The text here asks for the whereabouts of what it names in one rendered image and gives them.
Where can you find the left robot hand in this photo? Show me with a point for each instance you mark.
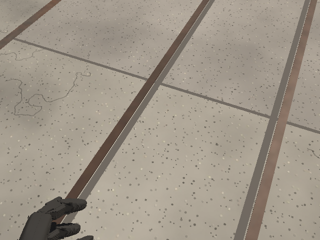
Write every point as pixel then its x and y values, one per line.
pixel 39 225

